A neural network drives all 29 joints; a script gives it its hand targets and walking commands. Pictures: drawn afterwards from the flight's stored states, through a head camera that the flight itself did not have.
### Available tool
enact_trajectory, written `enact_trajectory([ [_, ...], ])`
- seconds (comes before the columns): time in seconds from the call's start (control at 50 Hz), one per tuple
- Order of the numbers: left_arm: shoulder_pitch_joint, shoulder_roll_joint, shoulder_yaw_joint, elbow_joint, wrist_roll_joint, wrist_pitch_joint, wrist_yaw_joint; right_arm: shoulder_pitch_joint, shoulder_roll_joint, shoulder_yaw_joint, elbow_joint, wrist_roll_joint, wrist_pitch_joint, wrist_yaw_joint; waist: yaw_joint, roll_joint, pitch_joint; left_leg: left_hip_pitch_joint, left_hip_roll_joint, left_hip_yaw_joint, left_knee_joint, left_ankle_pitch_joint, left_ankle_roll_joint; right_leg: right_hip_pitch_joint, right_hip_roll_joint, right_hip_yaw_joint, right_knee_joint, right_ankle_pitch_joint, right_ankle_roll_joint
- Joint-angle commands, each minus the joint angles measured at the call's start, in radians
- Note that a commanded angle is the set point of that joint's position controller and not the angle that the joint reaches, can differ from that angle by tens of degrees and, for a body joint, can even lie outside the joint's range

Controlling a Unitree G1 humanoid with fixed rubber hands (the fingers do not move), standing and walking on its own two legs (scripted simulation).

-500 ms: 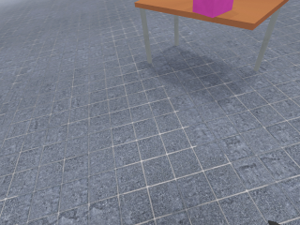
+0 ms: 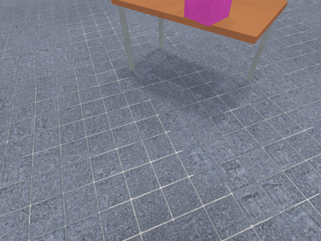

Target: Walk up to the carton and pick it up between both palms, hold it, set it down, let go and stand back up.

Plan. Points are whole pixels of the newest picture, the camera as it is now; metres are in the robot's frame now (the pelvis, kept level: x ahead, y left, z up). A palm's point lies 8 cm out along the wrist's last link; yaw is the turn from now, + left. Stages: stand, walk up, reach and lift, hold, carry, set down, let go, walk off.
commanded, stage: walk up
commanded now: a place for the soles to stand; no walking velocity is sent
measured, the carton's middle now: out of the picture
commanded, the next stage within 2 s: none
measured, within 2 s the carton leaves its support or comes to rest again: neither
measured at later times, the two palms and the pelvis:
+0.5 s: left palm (78, 187) +0.29 +0.27 -0.08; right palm (281, 176) +0.33 -0.34 -0.12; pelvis +0.25 -0.04 +0.00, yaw -5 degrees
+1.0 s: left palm (85, 124) +0.56 +0.33 -0.12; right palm (245, 123) +0.51 -0.27 -0.08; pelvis +0.47 +0.04 +0.01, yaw -9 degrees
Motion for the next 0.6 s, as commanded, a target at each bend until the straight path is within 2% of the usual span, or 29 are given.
enact_trajectory([
  [0.0,-0.033,0.205,0.011,-0.076,-0.019,-0.022,-0.012,0.049,-0.226,-0.098,-0.057,-0.015,-0.035,-0.018,-0.049,0.129,0.038,0.314,0.221,-0.070,-0.244,0.423,0.067,-0.344,-0.091,-0.018,-0.012,0.152,0.002],
  [0.02,-0.036,0.203,0.004,-0.084,-0.017,-0.019,-0.018,0.030,-0.216,-0.108,-0.070,-0.011,-0.029,-0.016,-0.060,0.158,0.050,0.297,0.202,0.001,-0.219,0.511,0.079,-0.334,-0.097,-0.067,-0.073,0.162,-0.002],
  [0.04,-0.054,0.201,0.005,-0.095,-0.020,-0.013,-0.019,0.022,-0.226,-0.103,-0.072,-0.005,-0.027,-0.012,-0.056,0.175,0.042,0.264,0.181,0.014,-0.228,0.547,0.076,-0.312,-0.081,-0.091,-0.094,0.184,0.005],
  [0.06,-0.097,0.210,0.011,-0.118,-0.019,-0.008,-0.019,0.049,-0.241,-0.111,-0.087,-0.008,-0.021,-0.009,-0.084,0.168,0.020,0.329,0.207,-0.031,-0.220,0.405,0.129,-0.335,-0.096,-0.100,-0.143,0.159,0.026],
  [0.08,-0.142,0.213,-0.001,-0.115,-0.009,-0.013,-0.022,0.052,-0.241,-0.109,-0.082,-0.004,-0.017,-0.010,-0.097,0.155,0.031,0.366,0.201,-0.021,-0.205,0.439,0.137,-0.370,-0.092,-0.136,-0.224,0.182,0.024],
  [0.1,-0.183,0.198,-0.009,-0.128,-0.016,-0.018,-0.028,0.026,-0.246,-0.112,-0.097,-0.017,-0.016,-0.009,-0.098,0.179,0.056,0.334,0.191,0.013,-0.215,0.433,0.162,-0.354,-0.100,-0.154,-0.337,0.168,0.031],
  [0.12,-0.151,0.193,-0.011,-0.123,-0.007,-0.024,-0.030,0.006,-0.263,-0.118,-0.113,-0.012,-0.012,-0.002,-0.077,0.173,0.020,0.257,0.208,0.020,-0.196,0.334,0.176,-0.232,-0.110,-0.166,-0.425,0.241,0.019],
  [0.14,-0.136,0.188,-0.006,-0.101,-0.011,-0.029,-0.034,-0.048,-0.244,-0.110,-0.129,-0.012,-0.011,0.004,-0.035,0.159,0.057,0.129,0.167,0.070,-0.177,0.302,0.162,-0.110,-0.084,-0.209,-0.506,0.310,0.011],
  [0.16,-0.017,0.202,0.017,-0.075,-0.006,-0.029,-0.026,-0.055,-0.281,-0.113,-0.123,-0.011,-0.009,0.000,0.019,0.148,-0.037,0.113,0.202,0.056,-0.100,0.390,0.161,0.060,-0.044,-0.240,-0.433,0.311,0.000],
  [0.18,0.021,0.220,0.021,-0.057,-0.008,-0.023,-0.026,-0.084,-0.277,-0.116,-0.134,-0.012,-0.005,-0.002,0.043,0.171,-0.018,0.059,0.191,0.072,-0.023,0.424,0.148,0.140,-0.046,-0.228,-0.447,0.336,-0.010],
  [0.2,0.162,0.225,0.041,-0.028,-0.011,-0.026,-0.019,-0.098,-0.274,-0.114,-0.135,-0.018,-0.006,-0.004,0.131,0.085,-0.074,0.034,0.177,0.098,0.160,0.526,0.132,0.307,-0.021,-0.227,-0.458,0.402,-0.025],
  [0.22,0.376,0.238,0.067,0.038,-0.012,-0.020,0.000,-0.121,-0.242,-0.106,-0.136,-0.025,0.003,0.005,0.241,-0.113,-0.204,0.012,0.110,0.083,0.477,0.455,0.099,0.473,0.027,-0.164,-0.506,0.318,-0.038],
  [0.24,0.434,0.302,0.083,0.055,-0.002,-0.027,0.022,-0.096,-0.172,-0.093,-0.148,-0.014,0.014,0.017,0.236,-0.312,-0.155,-0.178,-0.020,0.073,0.695,0.112,0.058,0.529,-0.055,0.111,-0.665,0.082,-0.080],
  [0.26,0.345,0.399,0.093,0.027,0.001,-0.036,0.033,-0.079,-0.155,-0.077,-0.157,-0.010,0.017,0.014,0.165,-0.388,-0.129,-0.432,-0.123,-0.043,0.827,-0.228,0.025,0.543,-0.272,0.722,-0.873,-0.127,-0.152],
  [0.28,0.155,0.438,0.095,-0.072,-0.007,-0.041,0.032,-0.002,-0.208,-0.086,-0.153,-0.005,0.022,0.012,0.071,-0.283,-0.096,-0.417,-0.052,-0.176,0.778,-0.200,0.042,0.455,-0.353,0.939,-0.987,-0.286,-0.210],
  [0.3,0.141,0.395,0.096,-0.083,-0.008,-0.046,0.032,-0.086,-0.237,-0.089,-0.136,-0.010,0.015,0.013,0.071,-0.124,0.029,-0.463,-0.031,-0.151,0.795,-0.163,0.054,0.370,-0.343,0.834,-0.933,-0.150,-0.244],
  [0.32,0.142,0.356,0.071,-0.073,-0.010,-0.053,0.041,-0.135,-0.207,-0.078,-0.147,-0.009,0.010,0.011,0.068,-0.091,0.078,-0.448,0.006,-0.141,0.746,-0.111,0.040,0.312,-0.300,0.682,-0.892,0.081,-0.212],
  [0.34,0.138,0.301,0.050,-0.053,-0.004,-0.055,0.044,-0.165,-0.182,-0.074,-0.146,-0.025,0.011,0.013,0.050,-0.063,0.096,-0.395,0.019,-0.165,0.697,-0.096,0.049,0.223,-0.255,0.589,-0.859,0.234,-0.215],
  [0.36,0.120,0.293,0.039,-0.047,-0.012,-0.065,0.045,-0.113,-0.178,-0.081,-0.140,-0.022,0.015,0.013,0.016,-0.066,0.088,-0.335,0.059,-0.134,0.639,-0.089,0.042,0.153,-0.252,0.462,-0.826,0.329,-0.209],
  [0.38,0.120,0.280,0.042,-0.048,-0.016,-0.063,0.044,-0.060,-0.184,-0.088,-0.130,-0.016,0.014,0.018,-0.006,-0.098,0.030,-0.264,0.053,-0.144,0.563,-0.070,0.040,0.143,-0.226,0.421,-0.835,0.259,-0.184],
  [0.4,0.108,0.279,0.036,-0.052,-0.009,-0.069,0.040,-0.068,-0.174,-0.090,-0.117,-0.025,0.020,0.025,-0.012,-0.072,0.043,-0.261,0.053,-0.143,0.515,-0.067,0.047,0.123,-0.217,0.395,-0.838,0.207,-0.181],
  [0.42,0.109,0.289,0.039,-0.063,-0.012,-0.072,0.037,-0.065,-0.198,-0.096,-0.128,-0.014,0.021,0.028,-0.013,-0.074,0.029,-0.255,0.057,-0.128,0.474,-0.029,0.038,0.117,-0.201,0.359,-0.859,0.136,-0.171],
  [0.46,0.076,0.316,0.056,-0.088,-0.001,-0.071,0.036,-0.105,-0.212,-0.104,-0.128,-0.015,0.026,0.034,0.003,-0.108,0.034,-0.291,0.059,-0.106,0.395,0.008,0.017,0.129,-0.177,0.318,-0.894,-0.077,-0.171],
  [0.48,0.109,0.298,0.042,-0.083,0.000,-0.074,0.034,-0.107,-0.198,-0.099,-0.134,-0.020,0.027,0.039,0.001,-0.100,0.051,-0.316,0.061,-0.108,0.354,0.035,0.008,0.113,-0.196,0.328,-0.914,-0.115,-0.193],
  [0.5,0.110,0.296,0.048,-0.075,0.000,-0.071,0.036,-0.126,-0.209,-0.105,-0.133,-0.024,0.033,0.044,-0.003,-0.051,0.088,-0.324,0.059,-0.097,0.362,0.065,0.001,0.103,-0.209,0.346,-0.930,-0.143,-0.182],
  [0.52,0.094,0.303,0.053,-0.077,0.003,-0.070,0.035,-0.166,-0.198,-0.109,-0.133,-0.025,0.035,0.046,0.014,-0.112,0.105,-0.338,0.062,-0.085,0.318,0.033,-0.009,0.111,-0.196,0.326,-0.939,-0.188,-0.191],
  [0.54,0.130,0.320,0.052,-0.080,0.003,-0.068,0.035,-0.162,-0.205,-0.113,-0.135,-0.020,0.029,0.048,0.021,-0.141,0.103,-0.350,0.051,-0.089,0.254,0.013,-0.018,0.143,-0.211,0.319,-0.929,-0.173,-0.198],
  [0.56,0.105,0.314,0.053,-0.065,0.005,-0.069,0.035,-0.161,-0.202,-0.109,-0.136,-0.020,0.027,0.048,0.012,-0.179,0.133,-0.345,0.058,-0.081,0.241,0.029,-0.014,0.131,-0.203,0.308,-0.927,-0.153,-0.199],
  [0.58,0.116,0.321,0.057,-0.072,0.015,-0.066,0.031,-0.213,-0.197,-0.113,-0.159,-0.027,0.024,0.051,0.030,-0.134,0.162,-0.347,0.055,-0.112,0.207,0.041,0.000,0.155,-0.214,0.340,-0.918,-0.104,-0.209],
])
